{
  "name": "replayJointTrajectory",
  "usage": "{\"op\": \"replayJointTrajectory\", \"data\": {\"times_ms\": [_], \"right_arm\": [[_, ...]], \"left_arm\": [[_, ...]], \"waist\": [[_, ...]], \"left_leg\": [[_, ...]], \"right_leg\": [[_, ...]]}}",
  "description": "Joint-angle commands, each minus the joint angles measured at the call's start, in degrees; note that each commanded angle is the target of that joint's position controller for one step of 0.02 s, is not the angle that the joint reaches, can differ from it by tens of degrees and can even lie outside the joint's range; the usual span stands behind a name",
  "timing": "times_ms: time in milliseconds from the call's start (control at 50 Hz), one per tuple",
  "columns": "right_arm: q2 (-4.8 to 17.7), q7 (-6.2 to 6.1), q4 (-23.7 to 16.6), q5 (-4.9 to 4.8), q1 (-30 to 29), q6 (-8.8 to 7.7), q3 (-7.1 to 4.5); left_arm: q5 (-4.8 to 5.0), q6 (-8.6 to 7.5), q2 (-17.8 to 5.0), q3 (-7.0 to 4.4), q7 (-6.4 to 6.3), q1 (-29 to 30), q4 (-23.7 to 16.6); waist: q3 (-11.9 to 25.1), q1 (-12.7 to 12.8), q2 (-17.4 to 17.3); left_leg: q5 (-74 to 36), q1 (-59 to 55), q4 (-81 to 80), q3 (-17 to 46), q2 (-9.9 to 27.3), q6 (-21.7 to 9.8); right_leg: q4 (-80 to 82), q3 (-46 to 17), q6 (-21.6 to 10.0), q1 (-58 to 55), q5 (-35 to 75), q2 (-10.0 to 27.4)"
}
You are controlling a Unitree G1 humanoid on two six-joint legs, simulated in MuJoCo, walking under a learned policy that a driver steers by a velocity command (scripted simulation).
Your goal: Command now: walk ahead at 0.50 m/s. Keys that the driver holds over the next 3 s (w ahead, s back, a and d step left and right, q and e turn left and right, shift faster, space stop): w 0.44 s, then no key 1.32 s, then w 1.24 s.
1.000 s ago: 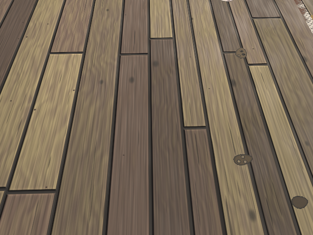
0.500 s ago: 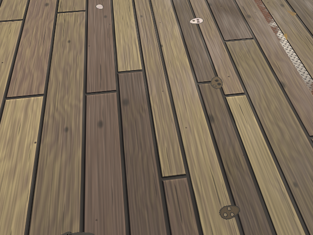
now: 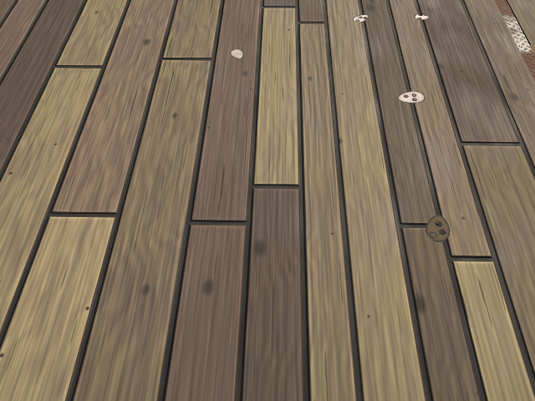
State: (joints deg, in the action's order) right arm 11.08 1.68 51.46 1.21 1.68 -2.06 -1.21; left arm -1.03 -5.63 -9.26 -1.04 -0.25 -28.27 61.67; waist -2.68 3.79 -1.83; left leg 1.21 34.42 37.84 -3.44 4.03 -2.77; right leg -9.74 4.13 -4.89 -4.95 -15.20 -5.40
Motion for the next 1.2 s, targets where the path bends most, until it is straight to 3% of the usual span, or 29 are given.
{"op": "replayJointTrajectory", "data": {"times_ms": [20,60,100,120,140,160,180,200,240,320,440,500,560,620,640,660,680,700,720,760,820,900,960,1000,1020,1040,1060,1120,1200], "right_arm": [[3.86,-0.17,-4.97,-0.06,-6.11,-1.23,-0.69],[4.49,-0.57,-4.06,-0.09,-2.05,-1.83,-1.17],[6.52,-1.54,1.26,0.36,13.67,-2.75,-2.58],[10.80,-2.22,3.53,1.84,24.16,-3.20,-3.92],[16.06,-2.06,3.87,2.39,27.42,-2.89,-5.25],[13.14,-1.53,3.55,-0.19,23.29,-2.01,-4.91],[10.10,-1.36,2.52,-0.75,16.58,-2.05,-4.00],[6.78,-1.08,2.21,-0.56,13.52,-2.52,-3.18],[3.19,-1.45,3.74,-0.54,13.26,-3.29,-2.03],[5.60,-1.75,6.28,-0.71,18.79,-4.48,-2.21],[5.53,-1.77,7.68,-0.66,25.03,-4.21,-1.64],[4.96,-2.14,8.89,-0.42,27.52,-4.07,-1.14],[4.89,-2.66,9.89,0.13,28.27,-3.62,-0.85],[6.03,-3.24,9.83,-0.41,24.96,-3.35,-1.18],[5.42,-3.36,9.31,-1.18,25.63,-3.56,-0.95],[1.22,-3.67,8.71,-2.89,31.43,-3.39,-0.03],[1.51,-3.78,10.99,-4.13,36.55,-2.31,-0.56],[3.76,-3.80,10.93,-1.93,32.67,-1.30,-1.31],[2.77,-3.47,9.69,-0.21,27.24,-0.91,-1.31],[1.23,-2.92,9.18,1.00,24.11,0.34,-1.33],[-1.33,-3.07,11.11,0.54,26.71,2.34,-0.65],[0.10,-3.95,10.90,0.16,21.85,3.75,-0.38],[-0.22,-3.82,11.59,0.20,21.25,3.54,0.04],[0.44,-3.93,11.73,0.72,21.46,2.73,0.39],[2.31,-4.07,11.33,0.80,21.00,2.09,0.29],[2.63,-4.04,11.69,-0.27,19.13,1.76,0.31],[0.85,-3.94,11.54,-0.51,17.93,1.18,0.83],[1.15,-4.16,11.43,-1.01,17.16,0.40,0.76],[0.28,-4.09,12.23,-0.76,19.99,0.65,0.82]], "left_arm": [[-0.53,-0.11,-8.35,-1.48,-0.81,-4.27,-0.19],[-0.67,0.00,-9.09,-1.71,-1.08,-2.25,-0.22],[-0.30,0.26,-9.54,-1.79,-0.89,-0.36,-0.40],[0.34,0.07,-8.14,-1.23,-0.67,0.31,-2.20],[2.46,0.20,-2.29,-0.29,-0.01,-6.67,-2.89],[0.73,0.39,-8.33,-1.92,-0.17,-2.49,-2.56],[0.44,0.22,-8.35,-2.19,0.04,3.20,-4.63],[0.30,0.01,-7.52,-2.12,0.22,6.00,-5.22],[-0.98,1.38,-5.33,-2.04,0.73,5.28,-4.85],[-1.32,3.24,-4.20,-2.07,1.66,8.89,-6.34],[-0.36,3.38,-4.43,-1.52,1.95,23.83,-11.38],[-0.08,3.01,-3.23,-0.83,1.43,26.46,-11.76],[-0.05,2.30,-3.78,-0.73,0.64,25.83,-11.22],[-0.68,0.70,-6.25,-1.85,-0.39,13.13,-6.49],[-1.62,-0.28,-9.05,-2.55,-0.75,7.12,-4.61],[-2.57,-0.51,-13.47,-3.49,-0.71,1.34,-3.96],[0.31,0.41,-11.88,-3.11,-0.19,1.92,-4.11],[1.57,1.06,-9.80,-2.62,0.05,7.25,-5.48],[1.37,1.43,-7.06,-1.77,-0.19,12.65,-6.21],[0.83,1.79,-3.95,-0.51,-1.16,16.19,-6.01],[-0.20,1.66,-4.89,-0.27,-1.25,15.60,-4.96],[-0.33,2.48,-6.78,-0.54,-1.06,13.78,-3.95],[0.48,3.98,-6.96,-0.67,-1.17,14.66,-3.77],[0.66,4.65,-6.10,-0.58,-1.27,12.90,-3.09],[0.92,4.93,-5.38,-0.60,-1.25,11.13,-2.87],[1.27,5.24,-3.98,-0.47,-1.06,10.19,-2.67],[0.90,5.27,-3.62,-0.31,-0.96,9.63,-1.88],[0.27,5.02,-4.18,-0.34,-0.93,7.72,-0.37],[0.53,4.67,-3.38,0.07,-1.19,8.51,0.48]], "waist": [[-4.35,-0.92,5.61],[-2.39,-3.45,5.93],[5.62,-9.86,4.47],[12.43,-13.36,0.56],[19.31,-10.26,-12.05],[16.14,-9.83,-3.53],[7.06,-7.38,-2.03],[3.21,-6.02,0.59],[0.75,-2.58,-0.38],[-0.47,-1.55,-0.76],[-3.17,-4.92,-1.21],[-3.13,-5.76,-1.53],[-1.64,-5.73,-3.60],[2.72,0.10,-2.45],[6.99,1.52,0.22],[16.24,0.49,9.63],[24.69,-0.50,12.14],[18.90,-1.84,6.36],[10.72,-2.77,5.59],[3.74,-5.62,5.22],[5.43,-7.43,5.78],[4.89,-5.56,8.09],[2.09,-6.14,6.96],[-0.78,-5.82,3.84],[-2.09,-4.22,1.48],[-4.55,-2.51,-4.54],[-3.75,-1.96,-5.22],[-1.98,-1.35,-2.26],[-1.92,-2.80,1.01]], "left_leg": [[3.35,2.45,-3.52,-0.91,-1.43,-1.73],[7.85,-5.11,-6.39,-2.06,-3.90,-3.67],[6.19,-24.79,-11.44,-2.79,-6.47,-6.36],[10.12,-40.37,-11.84,8.89,4.22,-9.57],[12.52,-55.44,-17.45,37.64,21.17,-18.65],[17.20,-50.62,-22.16,41.13,18.80,-17.82],[17.06,-42.00,-23.56,31.28,16.79,-15.68],[11.42,-34.76,-25.84,25.53,14.26,-13.80],[4.28,-26.56,-28.07,16.89,9.45,-10.12],[-1.96,-24.90,-30.44,11.41,7.61,-10.03],[-7.18,-28.94,-31.84,7.38,5.61,-8.37],[-25.07,-31.54,-27.17,3.55,4.89,-6.89],[-34.05,-34.87,-21.36,2.99,5.46,-6.29],[-36.72,-36.27,-6.69,3.18,4.23,-4.21],[-24.47,-29.86,2.43,2.32,2.03,-2.62],[11.46,-17.26,20.50,-0.97,-3.74,-0.75],[36.18,-13.10,30.76,3.39,-8.57,0.11],[33.55,-11.96,32.02,6.56,-6.10,0.53],[30.74,-10.14,30.47,6.29,-4.81,0.85],[25.92,-14.67,22.16,6.31,-2.14,1.80],[23.52,-21.86,13.80,3.95,-3.20,2.53],[20.43,-23.10,3.25,2.94,-3.00,2.22],[14.91,-27.26,-5.53,1.67,-3.33,1.44],[12.04,-29.33,-14.48,5.32,-0.55,0.42],[15.02,-26.99,-18.08,9.70,2.58,-0.43],[20.62,-17.89,-20.53,11.56,3.11,-1.11],[22.76,-13.76,-23.38,12.25,3.48,-0.55],[18.68,-14.44,-23.59,10.40,2.10,0.56],[14.59,-18.96,-21.45,9.07,1.38,-0.14]], "right_leg": [[-1.34,-7.58,-6.48,-2.30,33.99,18.36],[-7.22,-6.06,-5.41,-2.73,46.34,18.37],[-24.68,-3.40,-3.57,1.87,51.27,15.52],[-40.65,-1.76,-2.48,14.07,33.95,12.98],[-63.24,1.17,0.21,35.29,-10.48,1.65],[-67.69,-6.58,-0.75,41.04,-12.84,3.16],[-66.13,-6.83,-1.07,43.19,-7.18,6.29],[-62.77,-6.81,-0.93,41.06,-3.38,8.13],[-57.27,-6.50,0.15,35.13,-1.13,10.21],[-51.95,-4.30,2.05,37.00,2.84,10.96],[-35.53,-1.48,3.75,41.90,13.64,11.06],[-28.34,0.99,3.16,37.69,15.42,8.28],[-24.81,1.21,1.62,33.05,13.41,6.01],[-14.29,0.78,-1.04,19.68,16.42,3.38],[-14.27,-3.26,-2.20,8.21,34.82,8.99],[-21.23,-17.25,-9.29,-8.54,67.26,25.83],[-19.33,-26.82,-17.26,-11.33,75.42,31.79],[-15.16,-22.75,-16.28,-2.66,62.82,28.72],[-11.40,-19.38,-14.16,5.49,50.97,25.83],[-6.34,-12.58,-9.72,17.84,40.51,20.56],[-5.38,-8.37,-7.80,22.68,34.94,17.43],[-2.23,-10.63,-6.67,23.95,8.45,16.83],[-0.89,-12.36,-4.44,28.23,-9.28,16.22],[-1.25,-12.79,-0.60,30.58,-14.68,14.96],[-2.76,-11.42,1.25,29.90,-12.43,12.70],[-4.82,-7.39,2.02,24.21,-5.53,9.15],[-7.83,-6.56,2.14,17.12,0.59,8.84],[-8.93,-7.21,1.93,12.85,4.31,9.77],[-7.45,-7.82,2.00,16.32,2.87,10.34]]}}
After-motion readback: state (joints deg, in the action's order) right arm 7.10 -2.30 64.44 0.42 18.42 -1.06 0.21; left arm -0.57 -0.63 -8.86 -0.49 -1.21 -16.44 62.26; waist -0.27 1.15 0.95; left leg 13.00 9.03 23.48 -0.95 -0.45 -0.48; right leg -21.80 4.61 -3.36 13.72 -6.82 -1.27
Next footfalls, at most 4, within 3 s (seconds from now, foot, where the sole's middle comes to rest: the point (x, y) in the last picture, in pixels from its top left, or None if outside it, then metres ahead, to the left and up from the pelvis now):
0.12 left None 0.23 0.10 -0.78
0.64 right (326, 394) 0.50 -0.07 -0.78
1.00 left None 0.44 0.13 -0.78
2.56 left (280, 255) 0.89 0.07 -0.78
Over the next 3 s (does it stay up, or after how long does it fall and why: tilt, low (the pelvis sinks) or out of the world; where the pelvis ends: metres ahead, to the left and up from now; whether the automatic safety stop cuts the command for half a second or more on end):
stays up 0.97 0.00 0.00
